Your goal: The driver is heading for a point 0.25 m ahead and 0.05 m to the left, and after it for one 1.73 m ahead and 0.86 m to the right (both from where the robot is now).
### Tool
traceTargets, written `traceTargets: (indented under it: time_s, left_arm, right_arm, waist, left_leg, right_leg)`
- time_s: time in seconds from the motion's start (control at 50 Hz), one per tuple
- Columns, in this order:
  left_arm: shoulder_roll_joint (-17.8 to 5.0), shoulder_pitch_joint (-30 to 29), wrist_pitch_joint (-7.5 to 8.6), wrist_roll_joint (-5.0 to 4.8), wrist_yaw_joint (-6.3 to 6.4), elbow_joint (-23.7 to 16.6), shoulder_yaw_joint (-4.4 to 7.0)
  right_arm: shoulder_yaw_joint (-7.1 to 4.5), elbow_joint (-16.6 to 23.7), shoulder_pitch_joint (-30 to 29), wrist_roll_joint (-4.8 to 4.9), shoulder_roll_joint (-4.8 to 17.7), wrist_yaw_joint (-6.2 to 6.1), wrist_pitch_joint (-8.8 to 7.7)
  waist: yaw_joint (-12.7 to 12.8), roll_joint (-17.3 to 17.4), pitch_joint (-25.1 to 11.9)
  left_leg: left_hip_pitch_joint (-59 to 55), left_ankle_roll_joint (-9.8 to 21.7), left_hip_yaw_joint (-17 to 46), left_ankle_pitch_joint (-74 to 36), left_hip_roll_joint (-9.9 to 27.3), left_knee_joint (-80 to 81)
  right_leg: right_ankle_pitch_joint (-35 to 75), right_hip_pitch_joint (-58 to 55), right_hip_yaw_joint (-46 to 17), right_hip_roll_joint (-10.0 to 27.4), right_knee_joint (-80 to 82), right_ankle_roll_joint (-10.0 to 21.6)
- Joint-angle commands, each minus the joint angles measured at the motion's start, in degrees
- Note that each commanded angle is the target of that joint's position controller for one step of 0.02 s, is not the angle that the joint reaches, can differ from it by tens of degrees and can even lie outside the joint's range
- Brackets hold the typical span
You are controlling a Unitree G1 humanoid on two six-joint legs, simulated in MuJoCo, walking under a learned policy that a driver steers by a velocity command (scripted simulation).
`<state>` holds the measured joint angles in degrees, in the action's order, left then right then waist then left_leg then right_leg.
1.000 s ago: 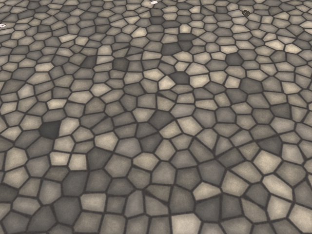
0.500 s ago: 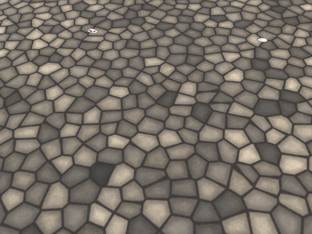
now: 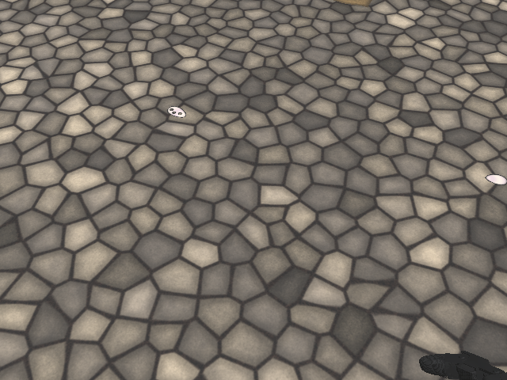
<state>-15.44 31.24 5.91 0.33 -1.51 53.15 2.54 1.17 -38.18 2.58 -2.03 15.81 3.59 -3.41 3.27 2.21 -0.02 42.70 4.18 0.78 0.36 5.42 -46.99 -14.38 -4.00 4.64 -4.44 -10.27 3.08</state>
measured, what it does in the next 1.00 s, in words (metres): walks ahead, turning right: left foot, then right foot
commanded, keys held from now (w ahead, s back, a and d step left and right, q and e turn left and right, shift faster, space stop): w+q+shift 0.02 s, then w+e+shift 0.98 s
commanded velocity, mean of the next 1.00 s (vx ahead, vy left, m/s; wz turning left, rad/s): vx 1.00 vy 0.00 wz -0.68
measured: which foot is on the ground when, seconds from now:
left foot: up 0.00-0.12, down 0.14-0.60, up 0.62-1.00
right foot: down 0.00-0.16, up 0.18-0.58, down 0.60-1.00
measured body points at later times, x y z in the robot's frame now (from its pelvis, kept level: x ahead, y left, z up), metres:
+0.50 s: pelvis +0.48 +0.02 -0.01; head +0.50 +0.01 +0.44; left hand +0.73 +0.21 -0.11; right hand +0.37 -0.24 -0.15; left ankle +0.33 +0.11 -0.74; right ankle +0.66 -0.13 -0.67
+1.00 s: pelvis +0.95 -0.13 -0.02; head +0.98 -0.15 +0.43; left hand +1.13 +0.12 -0.13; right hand +1.04 -0.46 -0.06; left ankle +1.20 -0.12 -0.73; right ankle +0.74 -0.08 -0.73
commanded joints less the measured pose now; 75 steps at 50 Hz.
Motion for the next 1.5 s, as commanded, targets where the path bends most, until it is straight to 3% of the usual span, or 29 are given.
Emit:
traceTargets:
  time_s: [0.02,0.08,0.14,0.16,0.18,0.2,0.24,0.34,0.5,0.58,0.6,0.62,0.64,0.66,0.68,0.74,0.8,0.94,1.0,1.02,1.04,1.06,1.12,1.24,1.36,1.44,1.46,1.48,1.5]
  left_arm:
    - [-9.47,-4.92,2.49,-0.59,-0.18,-4.18,1.68]
    - [-10.58,-2.02,1.47,-0.26,0.73,-1.72,1.52]
    - [-14.42,-5.66,-0.76,1.28,2.40,-1.99,2.20]
    - [-8.18,-4.41,-0.65,1.77,2.09,-3.84,0.92]
    - [-1.38,3.66,-0.20,-2.03,1.00,-6.11,-0.52]
    - [-6.88,-3.10,-0.46,-1.52,1.61,-5.96,0.36]
    - [-5.95,-10.48,-0.90,-0.82,1.08,-6.57,0.21]
    - [-1.87,-15.04,-5.50,0.91,-1.22,-8.53,0.08]
    - [-2.23,-30.08,-4.94,0.62,-3.25,-14.49,-1.33]
    - [-8.19,-8.01,-4.98,-0.17,-2.10,-7.55,1.31]
    - [-10.40,2.64,-4.59,0.36,-1.03,-4.99,2.83]
    - [-12.90,1.54,-4.66,-0.68,0.52,-4.30,4.22]
    - [-19.75,-4.12,-5.91,1.42,0.77,-5.47,5.69]
    - [-19.96,-5.17,-6.07,1.00,1.05,-7.73,6.28]
    - [-15.97,-6.75,-5.98,0.69,1.29,-7.35,5.66]
    - [-9.60,-11.48,-3.69,-0.01,1.74,-7.53,3.56]
    - [-10.12,-11.49,-1.53,-0.50,1.49,-8.27,3.34]
    - [-12.87,-7.85,-1.66,-0.69,0.93,-8.89,5.19]
    - [-16.87,-12.60,-1.47,0.29,0.90,-10.09,5.95]
    - [-12.29,-15.00,-0.76,0.47,0.73,-11.68,4.60]
    - [-2.12,-13.12,-0.56,-0.86,0.92,-14.62,1.91]
    - [-4.30,-8.43,-1.13,-1.55,1.12,-16.45,1.00]
    - [-8.48,-20.64,-3.33,2.10,-0.37,-14.68,1.69]
    - [-4.05,-27.32,-6.36,1.73,-3.12,-21.81,-0.49]
    - [-3.46,-37.62,-4.61,1.79,-3.96,-23.99,-2.37]
    - [-8.34,-19.30,-3.52,3.07,-1.32,-17.65,-0.28]
    - [-11.15,-8.13,-3.15,3.74,-0.13,-14.11,1.06]
    - [-16.51,-4.70,-2.78,4.41,1.08,-12.34,2.28]
    - [-18.13,-6.19,-2.72,4.18,1.55,-14.04,3.00]
  right_arm:
    - [0.02,3.49,-5.27,1.05,1.95,0.63,-0.52]
    - [-0.84,3.53,-6.29,-0.29,4.07,-0.55,-0.91]
    - [-4.05,-4.35,20.86,-0.69,10.21,-2.93,-0.79]
    - [-5.73,-5.98,29.61,-1.76,15.62,-4.24,-0.80]
    - [-6.54,-4.93,25.54,-2.46,18.06,-3.93,-0.91]
    - [-6.45,-4.16,20.37,-1.70,13.79,-3.46,-0.76]
    - [-5.07,-5.88,15.30,-1.29,6.97,-3.17,-2.02]
    - [-4.07,-10.13,16.93,1.40,2.59,-3.08,-4.43]
    - [-4.29,-11.95,19.92,1.42,6.39,-4.48,-4.91]
    - [-6.13,-8.58,17.17,0.74,13.10,-6.79,-1.59]
    - [-6.53,-7.41,13.82,0.14,13.93,-6.23,-0.87]
    - [-5.38,-8.07,12.18,-0.15,7.86,-4.72,-0.59]
    - [-3.77,-1.62,15.83,0.04,2.19,-4.15,-1.73]
    - [-2.93,1.96,10.98,-0.12,3.70,-4.19,-3.47]
    - [-3.11,1.49,6.70,-0.41,5.79,-4.08,-4.36]
    - [-2.67,1.06,8.73,-1.95,5.53,-4.05,-2.37]
    - [-1.74,4.13,2.78,-2.19,3.84,-3.27,-0.20]
    - [-1.31,8.33,-6.36,0.76,4.27,-2.70,-0.87]
    - [-4.49,3.26,13.87,1.03,11.08,-4.66,-1.44]
    - [-6.06,0.93,26.79,-0.10,14.94,-5.99,-1.61]
    - [-6.72,0.21,29.36,-2.73,18.72,-6.30,-1.67]
    - [-7.41,1.19,21.23,-2.11,18.71,-5.52,-1.36]
    - [-4.80,-0.11,16.48,-1.16,6.27,-4.53,-0.67]
    - [-4.40,-5.84,17.36,0.70,5.17,-3.24,-3.58]
    - [-4.40,-10.77,24.93,0.36,8.54,-3.24,-3.60]
    - [-4.96,-13.28,25.38,1.00,15.33,-4.54,-1.60]
    - [-4.87,-12.42,22.81,1.59,14.67,-4.52,-1.46]
    - [-3.42,-10.05,25.55,0.69,6.00,-3.58,-1.57]
    - [-3.31,-7.62,29.95,3.96,4.67,-3.54,-1.62]
  waist:
    - [-2.55,-4.65,8.67]
    - [-3.39,-5.68,5.22]
    - [-17.09,-7.76,-10.49]
    - [-17.33,0.72,-18.28]
    - [-8.43,17.67,-27.84]
    - [-9.62,7.37,-20.60]
    - [-7.06,-2.44,-4.27]
    - [-2.38,0.37,4.25]
    - [-2.00,-0.67,8.31]
    - [9.03,3.41,-6.11]
    - [13.95,3.19,-7.63]
    - [11.78,-5.18,-3.82]
    - [1.74,-18.07,-6.89]
    - [3.92,-9.35,-11.95]
    - [2.78,1.41,-3.39]
    - [-5.36,4.81,4.34]
    - [-5.21,3.05,7.03]
    - [1.05,-5.09,1.51]
    - [-10.93,-4.03,-10.46]
    - [-16.49,-0.73,-17.18]
    - [-12.84,15.12,-20.06]
    - [-6.48,22.79,-21.48]
    - [-8.08,-0.15,-2.06]
    - [-2.65,2.79,2.68]
    - [-4.42,-0.60,9.96]
    - [7.12,5.76,-4.11]
    - [13.02,5.44,-9.26]
    - [7.61,-7.44,-16.98]
    - [4.04,-13.19,-26.98]
  left_leg:
    - [-11.93,1.83,-4.95,-9.89,-1.79,9.92]
    - [-15.91,3.43,-7.24,-4.55,-5.88,14.18]
    - [-45.64,4.56,-3.00,8.03,-7.10,14.97]
    - [-59.12,4.24,12.11,25.95,7.12,13.44]
    - [-69.91,9.04,44.55,43.53,20.54,26.80]
    - [-63.57,7.87,42.85,44.93,17.67,32.17]
    - [-45.28,5.83,23.82,24.52,13.74,33.28]
    - [-33.97,0.16,0.56,6.19,8.29,39.16]
    - [-41.48,-4.56,-18.67,-39.30,4.46,38.40]
    - [-44.52,-4.46,-17.39,-72.78,7.84,6.06]
    - [-35.45,-3.85,-14.95,-58.58,8.87,-11.46]
    - [-23.71,-3.44,-14.43,-3.26,-1.40,-34.22]
    - [0.67,-6.66,-7.07,29.97,-9.52,-52.73]
    - [8.43,-5.38,3.83,26.63,-7.43,-51.54]
    - [7.85,-4.30,4.62,22.23,-4.23,-45.22]
    - [-2.75,-6.67,4.86,19.93,0.63,-31.47]
    - [-8.60,-8.95,0.82,16.88,2.72,-15.73]
    - [-21.56,-6.43,0.32,-4.95,-3.46,16.01]
    - [-43.79,-5.00,0.07,7.53,-5.83,16.90]
    - [-58.18,-3.59,7.47,21.48,2.49,15.36]
    - [-68.40,-1.55,32.60,41.42,18.43,24.37]
    - [-65.13,2.77,54.69,50.18,22.65,34.00]
    - [-43.86,-0.01,21.40,25.35,12.49,31.64]
    - [-35.90,-1.14,0.30,4.84,9.90,38.57]
    - [-35.90,0.47,-9.70,-18.90,7.41,46.70]
    - [-43.07,2.19,-8.08,-60.57,9.82,16.40]
    - [-33.21,1.92,-7.82,-48.43,7.42,-0.64]
    - [-18.71,2.39,-5.76,14.37,-0.18,-21.99]
    - [-4.10,2.14,2.56,26.88,-5.82,-38.61]
  right_leg:
    - [23.90,13.27,-1.31,13.65,14.26,5.87]
    - [52.62,1.21,-1.72,14.93,5.49,4.85]
    - [57.75,6.37,-2.49,14.38,-31.49,3.42]
    - [28.73,18.72,-3.12,9.83,-53.34,4.16]
    - [-10.78,37.28,-8.13,1.28,-72.87,2.69]
    - [-5.69,43.63,-9.94,4.89,-75.00,4.04]
    - [1.38,43.03,-9.24,9.60,-67.97,3.68]
    - [4.71,43.43,-7.65,14.01,-62.15,1.68]
    - [22.28,38.36,7.02,6.05,-33.20,5.69]
    - [10.52,12.52,8.08,-3.56,-33.66,9.46]
    - [6.92,0.88,1.33,-1.64,-28.69,12.34]
    - [2.79,-2.79,-7.11,3.08,-26.13,14.64]
    - [7.42,-14.87,-35.17,13.61,-21.46,25.18]
    - [-8.50,-17.25,-51.30,18.28,-7.76,27.46]
    - [-14.17,-7.66,-48.41,17.04,-1.98,22.46]
    - [0.66,15.05,-36.05,11.24,-1.31,19.03]
    - [9.31,26.88,-26.86,5.09,0.53,17.38]
    - [26.25,15.34,-27.19,4.53,-5.09,9.70]
    - [40.63,13.63,-26.00,2.79,-30.57,5.68]
    - [29.39,22.69,-22.93,0.25,-48.47,4.75]
    - [-16.68,40.21,-17.15,-5.55,-65.38,4.01]
    - [-12.62,48.25,-13.73,-2.31,-72.36,4.56]
    - [-1.82,46.64,-10.01,6.57,-66.92,3.31]
    - [7.10,49.56,-7.38,9.88,-61.54,1.72]
    - [12.98,37.40,0.30,3.58,-32.55,5.17]
    - [2.17,10.81,0.46,-1.28,-25.69,8.22]
    - [3.77,-4.89,-4.52,3.12,-21.26,9.11]
    - [-6.77,-19.09,-21.82,19.88,-22.42,7.66]
    - [-12.08,-26.86,-48.85,31.68,-12.83,11.66]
